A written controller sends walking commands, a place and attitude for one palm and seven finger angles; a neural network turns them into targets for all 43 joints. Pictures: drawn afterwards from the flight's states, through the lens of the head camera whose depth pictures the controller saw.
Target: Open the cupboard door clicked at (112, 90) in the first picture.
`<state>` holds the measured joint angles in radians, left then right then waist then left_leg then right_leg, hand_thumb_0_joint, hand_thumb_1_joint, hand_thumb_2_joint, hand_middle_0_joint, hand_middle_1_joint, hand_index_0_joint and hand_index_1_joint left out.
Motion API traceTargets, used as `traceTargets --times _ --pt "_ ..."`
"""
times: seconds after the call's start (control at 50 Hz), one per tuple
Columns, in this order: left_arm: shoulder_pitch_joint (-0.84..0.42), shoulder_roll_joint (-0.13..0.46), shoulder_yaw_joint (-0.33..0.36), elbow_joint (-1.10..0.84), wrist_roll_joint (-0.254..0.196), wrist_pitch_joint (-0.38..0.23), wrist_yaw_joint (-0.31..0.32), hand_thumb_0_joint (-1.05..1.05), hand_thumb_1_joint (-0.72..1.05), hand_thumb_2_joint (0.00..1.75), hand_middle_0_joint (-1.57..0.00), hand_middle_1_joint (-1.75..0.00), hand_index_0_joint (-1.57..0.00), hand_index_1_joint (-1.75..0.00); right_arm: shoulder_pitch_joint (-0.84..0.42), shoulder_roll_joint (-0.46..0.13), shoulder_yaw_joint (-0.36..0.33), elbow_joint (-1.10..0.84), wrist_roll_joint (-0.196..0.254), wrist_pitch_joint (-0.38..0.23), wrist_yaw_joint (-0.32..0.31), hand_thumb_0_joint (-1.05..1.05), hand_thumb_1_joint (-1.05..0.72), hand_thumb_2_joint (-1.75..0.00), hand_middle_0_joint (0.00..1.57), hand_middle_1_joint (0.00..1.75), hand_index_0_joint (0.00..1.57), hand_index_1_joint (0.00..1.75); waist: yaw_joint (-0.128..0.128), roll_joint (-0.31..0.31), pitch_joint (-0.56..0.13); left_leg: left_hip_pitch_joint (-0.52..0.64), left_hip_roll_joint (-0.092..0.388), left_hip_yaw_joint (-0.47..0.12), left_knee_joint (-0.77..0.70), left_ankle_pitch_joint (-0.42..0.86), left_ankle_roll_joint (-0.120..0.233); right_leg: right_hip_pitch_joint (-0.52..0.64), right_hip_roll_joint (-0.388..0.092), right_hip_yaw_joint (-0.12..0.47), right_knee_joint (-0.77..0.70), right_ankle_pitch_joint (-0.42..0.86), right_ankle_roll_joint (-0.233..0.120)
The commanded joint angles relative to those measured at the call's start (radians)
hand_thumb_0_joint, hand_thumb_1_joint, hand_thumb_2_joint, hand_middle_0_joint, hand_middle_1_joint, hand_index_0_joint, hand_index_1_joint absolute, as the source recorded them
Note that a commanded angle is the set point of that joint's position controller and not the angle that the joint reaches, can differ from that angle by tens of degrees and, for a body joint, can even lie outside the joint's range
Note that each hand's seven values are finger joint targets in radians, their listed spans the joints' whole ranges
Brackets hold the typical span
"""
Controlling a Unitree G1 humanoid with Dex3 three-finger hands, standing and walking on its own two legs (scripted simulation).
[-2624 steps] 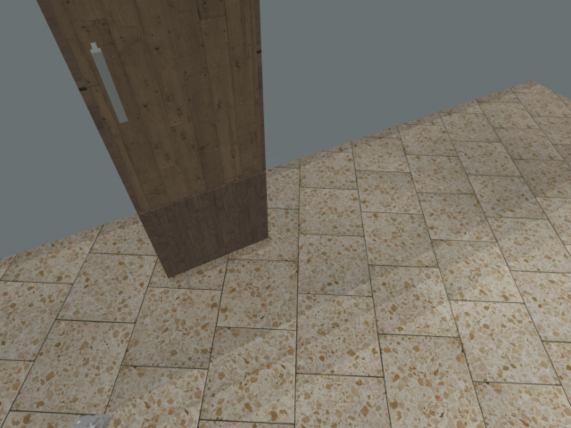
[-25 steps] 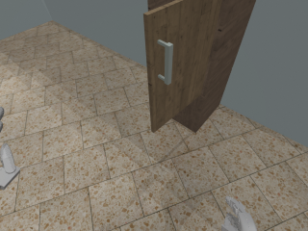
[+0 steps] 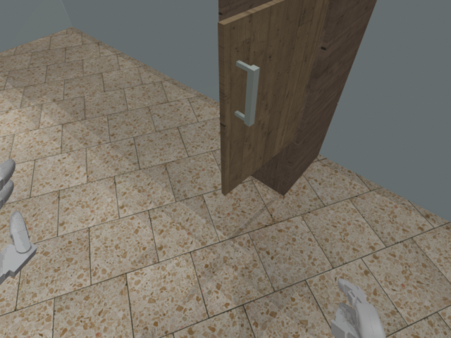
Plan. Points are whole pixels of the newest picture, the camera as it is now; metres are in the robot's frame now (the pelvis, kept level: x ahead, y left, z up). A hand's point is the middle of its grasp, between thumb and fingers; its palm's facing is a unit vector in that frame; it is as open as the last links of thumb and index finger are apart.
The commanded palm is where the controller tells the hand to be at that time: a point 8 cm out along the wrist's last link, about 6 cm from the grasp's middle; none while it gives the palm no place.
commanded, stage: stop stepping back and stand still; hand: left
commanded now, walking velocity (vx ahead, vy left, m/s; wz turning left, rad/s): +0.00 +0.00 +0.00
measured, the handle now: (245, 94) +0.64 +0.00 +0.08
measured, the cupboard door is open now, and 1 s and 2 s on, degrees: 84 84 84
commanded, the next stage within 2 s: let the arm hang, fingers relaxed in 0.46 s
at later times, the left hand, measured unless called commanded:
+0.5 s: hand (13, 257) +0.18 +0.28 +0.15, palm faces +0.40 -0.78 -0.47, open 7.4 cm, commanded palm +0.12 +0.32 +0.17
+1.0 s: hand out of the picture -0.04 +0.20 -0.18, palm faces +0.03 -0.98 -0.19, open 7.0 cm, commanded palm none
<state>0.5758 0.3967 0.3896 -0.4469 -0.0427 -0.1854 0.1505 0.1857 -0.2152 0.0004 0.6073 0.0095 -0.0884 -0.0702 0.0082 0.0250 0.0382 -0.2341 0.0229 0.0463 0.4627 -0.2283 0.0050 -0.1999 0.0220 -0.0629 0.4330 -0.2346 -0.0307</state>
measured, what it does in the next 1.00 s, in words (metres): stands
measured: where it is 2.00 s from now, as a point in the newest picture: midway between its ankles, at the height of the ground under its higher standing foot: outside the picture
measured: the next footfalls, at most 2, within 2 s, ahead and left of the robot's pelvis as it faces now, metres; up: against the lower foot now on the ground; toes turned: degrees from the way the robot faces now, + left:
none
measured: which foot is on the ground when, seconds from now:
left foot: down 0.00-1.00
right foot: down 0.00-1.00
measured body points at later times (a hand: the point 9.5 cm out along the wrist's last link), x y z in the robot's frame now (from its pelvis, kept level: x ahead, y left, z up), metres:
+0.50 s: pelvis -0.01 +0.02 +0.00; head +0.00 +0.02 +0.45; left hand +0.16 +0.32 +0.17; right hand +0.15 -0.22 -0.08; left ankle +0.01 +0.11 -0.74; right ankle +0.00 -0.10 -0.74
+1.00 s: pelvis -0.02 +0.02 +0.00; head +0.02 +0.03 +0.45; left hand -0.04 +0.25 -0.16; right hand -0.02 -0.23 -0.15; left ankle +0.01 +0.11 -0.74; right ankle +0.00 -0.10 -0.74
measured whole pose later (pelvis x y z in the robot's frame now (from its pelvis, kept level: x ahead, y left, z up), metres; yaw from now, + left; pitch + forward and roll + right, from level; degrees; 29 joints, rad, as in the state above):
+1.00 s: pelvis -0.02 +0.02 +0.00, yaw +2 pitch -1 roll -1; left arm 0.28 0.19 0.00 1.08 0.01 0.03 0.02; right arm 0.28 -0.20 0.00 1.09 -0.02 0.04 -0.01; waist 0.00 -0.02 0.09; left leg -0.26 -0.01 0.03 0.46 -0.19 0.03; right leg -0.22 -0.01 -0.09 0.44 -0.21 -0.01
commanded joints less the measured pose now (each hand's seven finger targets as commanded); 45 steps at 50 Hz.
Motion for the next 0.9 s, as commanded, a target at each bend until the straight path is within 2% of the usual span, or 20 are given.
traceTargets --times 0.0,0.04,0.1,0.22,0.28,0.36,0.4,0.42,0.46,0.52,0.54,0.56,0.58,0.62,0.64,0.68,0.72,0.78,0.82,0.88 --pt "-0.066 0.194 0.139 -0.213 -0.002 -0.061 0.022 0.00 0.90 0.90 -0.20 -0.30 -0.20 -0.30 -0.077 -0.118 -0.040 -0.143 -0.002 -0.060 -0.013 0.00 -0.90 -0.90 0.20 0.30 0.20 0.30 -0.004 0.023 -0.121 0.003 0.062 -0.078 -0.078 0.105 0.010 0.064 -0.097 0.123 -0.086 0.144 0.024" --pt "-0.064 0.173 0.119 -0.210 -0.001 -0.060 0.021 0.00 0.90 0.90 -0.20 -0.30 -0.20 -0.30 -0.073 -0.115 -0.037 -0.144 -0.003 -0.061 -0.013 0.00 -0.90 -0.90 0.20 0.30 0.20 0.30 -0.004 0.035 -0.115 0.008 0.063 -0.077 -0.085 0.111 0.011 0.058 -0.091 0.114 -0.083 0.141 0.026" --pt "-0.063 0.187 0.132 -0.216 0.001 -0.060 0.022 0.00 0.90 0.90 -0.20 -0.30 -0.20 -0.30 -0.074 -0.117 -0.037 -0.143 -0.004 -0.063 -0.012 0.00 -0.90 -0.90 0.20 0.30 0.20 0.30 -0.001 0.042 -0.120 -0.005 0.063 -0.084 -0.098 0.108 0.008 0.077 -0.085 0.100 -0.081 0.135 0.027" --pt "-0.053 0.168 0.118 -0.198 0.000 -0.063 0.020 0.00 0.90 0.90 -0.20 -0.30 -0.20 -0.30 -0.071 -0.113 -0.033 -0.142 -0.006 -0.063 -0.012 0.00 -0.90 -0.90 0.20 0.30 0.20 0.30 -0.002 0.030 -0.087 -0.036 0.064 -0.092 -0.123 0.027 0.009 0.061 -0.079 0.098 -0.102 0.066 0.030" --pt "-0.052 0.163 0.117 -0.188 0.000 -0.062 0.019 0.00 0.90 0.90 -0.20 -0.30 -0.20 -0.30 -0.066 -0.118 -0.034 -0.143 -0.005 -0.063 -0.011 0.00 -0.90 -0.90 0.20 0.30 0.20 0.30 -0.001 0.025 -0.096 -0.040 0.066 -0.094 -0.132 0.032 0.011 0.073 -0.069 0.091 -0.093 0.077 0.032" --pt "-0.050 0.169 0.120 -0.216 0.003 -0.068 0.020 0.00 0.90 0.90 -0.20 -0.30 -0.20 -0.30 -0.066 -0.117 -0.035 -0.144 -0.006 -0.069 -0.013 0.00 -0.90 -0.90 0.20 0.30 0.20 0.30 0.000 0.055 -0.117 -0.035 0.069 -0.096 -0.138 0.055 0.012 0.091 -0.066 0.081 -0.073 0.109 0.034" --pt "-0.042 0.182 0.133 -0.206 0.004 -0.066 0.021 0.00 0.90 0.90 -0.20 -0.30 -0.20 -0.30 -0.069 -0.117 -0.034 -0.142 -0.008 -0.072 -0.014 0.00 -0.90 -0.90 0.20 0.30 0.20 0.30 0.003 0.047 -0.115 -0.038 0.070 -0.099 -0.142 0.058 0.009 0.094 -0.067 0.075 -0.074 0.108 0.035" --pt "-0.050 0.167 0.118 -0.219 0.004 -0.068 0.019 0.00 0.90 0.90 -0.20 -0.30 -0.20 -0.30 -0.068 -0.116 -0.034 -0.143 -0.007 -0.072 -0.013 0.00 -0.90 -0.90 0.20 0.30 0.20 0.30 0.000 0.044 -0.114 -0.038 0.071 -0.100 -0.139 0.069 0.009 0.097 -0.066 0.074 -0.068 0.117 0.035" --pt "-0.048 0.169 0.122 -0.219 0.005 -0.071 0.020 0.00 0.90 0.90 -0.20 -0.30 -0.20 -0.30 -0.065 -0.117 -0.034 -0.142 -0.007 -0.072 -0.014 0.00 -0.90 -0.90 0.20 0.30 0.20 0.30 0.002 0.064 -0.116 -0.043 0.073 -0.101 -0.148 0.058 0.010 0.100 -0.062 0.072 -0.062 0.111 0.037" --pt "-0.047 0.167 0.122 -0.207 0.004 -0.071 0.020 0.00 0.90 0.90 -0.20 -0.30 -0.20 -0.30 -0.067 -0.114 -0.032 -0.142 -0.008 -0.073 -0.014 0.00 -0.90 -0.90 0.20 0.30 0.20 0.30 0.001 0.036 -0.101 -0.045 0.069 -0.097 -0.143 0.050 0.008 0.090 -0.068 0.076 -0.075 0.110 0.036" --pt "-0.141 0.013 -0.282 0.590 0.088 0.082 -0.123 0.00 0.90 0.90 -0.20 -0.30 -0.20 -0.30 -0.112 -0.295 -0.081 0.125 -0.008 -0.105 0.084 0.00 -0.90 -0.90 0.20 0.30 0.20 0.30 -0.054 0.054 -0.003 -0.138 0.096 -0.139 0.022 0.205 0.028 -0.073 -0.138 0.038 0.055 0.181 0.006" --pt "-0.151 0.006 -0.257 0.622 0.068 0.156 -0.142 0.00 0.90 0.90 -0.20 -0.30 -0.20 -0.30 -0.018 -0.244 -0.079 0.119 0.000 -0.034 0.083 0.00 -0.90 -0.90 0.20 0.30 0.20 0.30 -0.043 0.071 -0.079 -0.068 0.099 -0.116 -0.001 0.243 0.019 -0.082 -0.127 0.080 0.042 0.107 0.001" --pt "-0.185 -0.007 -0.269 0.648 0.066 0.169 -0.145 0.00 0.90 0.90 -0.20 -0.30 -0.20 -0.30 -0.012 -0.236 -0.069 0.117 -0.011 -0.009 0.081 0.00 -0.90 -0.90 0.20 0.30 0.20 0.30 -0.036 0.050 -0.093 -0.105 0.122 -0.155 -0.023 0.160 0.044 -0.093 -0.105 0.062 0.079 -0.018 -0.002" --pt "-0.236 0.007 -0.285 0.745 0.075 0.171 -0.148 0.00 0.90 0.90 -0.20 -0.30 -0.20 -0.30 -0.036 -0.240 -0.057 0.114 -0.024 0.016 0.076 0.00 -0.90 -0.90 0.20 0.30 0.20 0.30 -0.018 -0.085 -0.085 -0.164 0.128 -0.200 -0.057 0.079 0.071 -0.038 -0.091 0.071 0.091 -0.051 -0.008" --pt "-0.264 0.020 -0.290 0.809 0.078 0.170 -0.148 0.00 0.90 0.90 -0.20 -0.30 -0.20 -0.30 -0.044 -0.241 -0.054 0.125 -0.028 0.026 0.077 0.00 -0.90 -0.90 0.20 0.30 0.20 0.30 -0.012 -0.151 -0.079 -0.163 0.108 -0.193 -0.047 0.049 0.068 -0.029 -0.108 0.085 0.060 -0.040 -0.014" --pt "-0.327 0.032 -0.308 0.945 0.078 0.172 -0.146 0.00 0.90 0.90 -0.20 -0.30 -0.20 -0.30 -0.036 -0.231 -0.050 0.165 -0.030 0.048 0.080 0.00 -0.90 -0.90 0.20 0.30 0.20 0.30 -0.023 -0.222 -0.086 -0.092 0.062 -0.159 -0.008 0.047 0.051 -0.063 -0.153 0.133 0.002 -0.034 -0.040" --pt "-0.369 0.016 -0.335 1.073 0.070 0.181 -0.140 0.00 0.90 0.90 -0.20 -0.30 -0.20 -0.30 -0.022 -0.187 -0.034 0.208 -0.035 0.070 0.080 0.00 -0.90 -0.90 0.20 0.30 0.20 0.30 -0.030 -0.141 -0.071 -0.048 0.041 -0.127 -0.004 0.071 0.036 -0.079 -0.173 0.147 -0.026 -0.028 -0.050" --pt "-0.371 -0.012 -0.359 1.233 0.061 0.182 -0.133 0.00 0.90 0.90 -0.20 -0.30 -0.20 -0.30 -0.015 -0.152 -0.016 0.273 -0.036 0.080 0.074 0.00 -0.90 -0.90 0.20 0.30 0.20 0.30 -0.021 0.014 -0.076 -0.033 0.061 -0.138 -0.077 0.089 0.031 -0.022 -0.142 0.129 -0.017 -0.004 -0.024" --pt "-0.345 -0.028 -0.364 1.322 0.056 0.177 -0.129 0.00 0.90 0.90 -0.20 -0.30 -0.20 -0.30 -0.008 -0.134 -0.012 0.314 -0.032 0.082 0.067 0.00 -0.90 -0.90 0.20 0.30 0.20 0.30 -0.011 0.055 -0.095 -0.032 0.067 -0.138 -0.094 0.096 0.027 0.036 -0.139 0.121 -0.030 0.025 -0.015" --pt "-0.311 -0.064 -0.357 1.419 0.051 0.177 -0.125 0.00 0.90 0.90 -0.20 -0.30 -0.20 -0.30 0.025 -0.099 -0.012 0.374 -0.033 0.089 0.057 0.00 -0.90 -0.90 0.20 0.30 0.20 0.30 -0.009 0.137 -0.063 -0.037 0.065 -0.133 -0.120 0.015 0.021 0.042 -0.138 0.114 -0.065 -0.006 -0.021"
